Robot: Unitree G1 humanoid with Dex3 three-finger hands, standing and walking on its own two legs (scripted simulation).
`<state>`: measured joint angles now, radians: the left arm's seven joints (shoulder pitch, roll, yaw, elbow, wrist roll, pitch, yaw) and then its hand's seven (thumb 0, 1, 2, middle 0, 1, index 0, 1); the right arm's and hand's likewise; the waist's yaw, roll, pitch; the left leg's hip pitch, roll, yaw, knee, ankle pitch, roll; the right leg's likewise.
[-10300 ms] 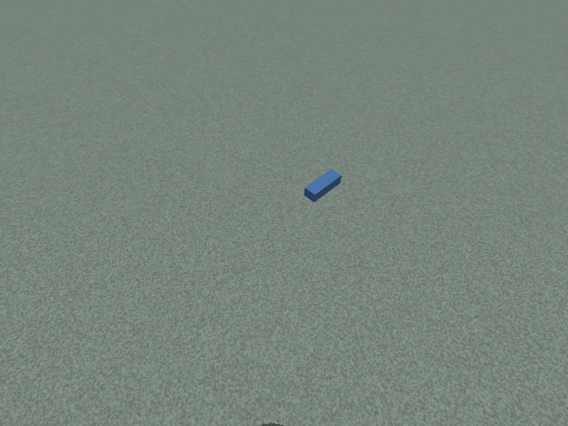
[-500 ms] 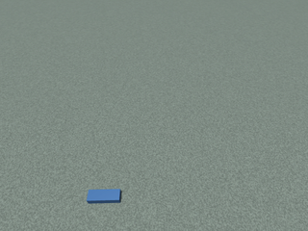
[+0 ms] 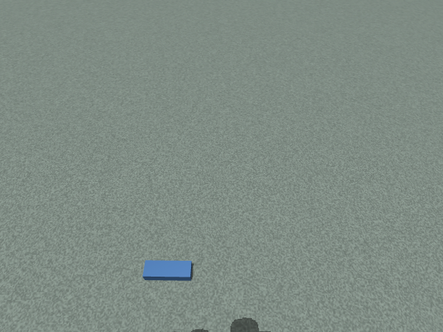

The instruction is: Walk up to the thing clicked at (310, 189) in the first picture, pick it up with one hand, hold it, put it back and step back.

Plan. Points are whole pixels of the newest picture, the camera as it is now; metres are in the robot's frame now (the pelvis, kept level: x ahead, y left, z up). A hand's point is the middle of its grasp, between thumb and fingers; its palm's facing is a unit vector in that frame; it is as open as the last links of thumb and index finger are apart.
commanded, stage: walk up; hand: left
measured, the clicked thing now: (168, 270) +0.44 +0.22 -0.73
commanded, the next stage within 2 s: stand in 1.38 s
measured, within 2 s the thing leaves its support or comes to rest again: neither
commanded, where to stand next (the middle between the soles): +0.05 -0.01 m, yaw -1 degrees
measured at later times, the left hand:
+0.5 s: hand (93, 326) +0.16 +0.25 -0.14, palm faces -0.06 -0.95 -0.30, open 7.4 cm
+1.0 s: hand out of the picture +0.13 +0.24 -0.13, palm faces -0.06 -0.94 -0.33, open 7.4 cm
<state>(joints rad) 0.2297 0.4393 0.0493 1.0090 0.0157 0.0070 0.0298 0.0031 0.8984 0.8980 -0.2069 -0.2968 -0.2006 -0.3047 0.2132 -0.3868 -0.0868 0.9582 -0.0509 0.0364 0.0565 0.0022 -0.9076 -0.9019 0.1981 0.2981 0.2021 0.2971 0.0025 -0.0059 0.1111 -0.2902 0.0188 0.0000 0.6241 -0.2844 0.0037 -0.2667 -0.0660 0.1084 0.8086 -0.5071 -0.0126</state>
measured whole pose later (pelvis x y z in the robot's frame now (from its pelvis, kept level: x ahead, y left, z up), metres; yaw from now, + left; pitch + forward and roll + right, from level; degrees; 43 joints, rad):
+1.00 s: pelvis +0.03 -0.01 +0.02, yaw -3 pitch -3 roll +0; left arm 0.10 0.35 0.03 1.12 0.01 0.01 -0.02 0.00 0.90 0.90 -0.21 -0.30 -0.20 -0.30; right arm 0.11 -0.35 -0.01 1.10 -0.01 -0.01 0.00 0.00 -0.90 -0.90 0.20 0.30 0.20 0.30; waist 0.00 0.00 0.07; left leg -0.08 0.03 0.06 0.32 -0.19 -0.01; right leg -0.12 0.03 0.02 0.33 -0.17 -0.02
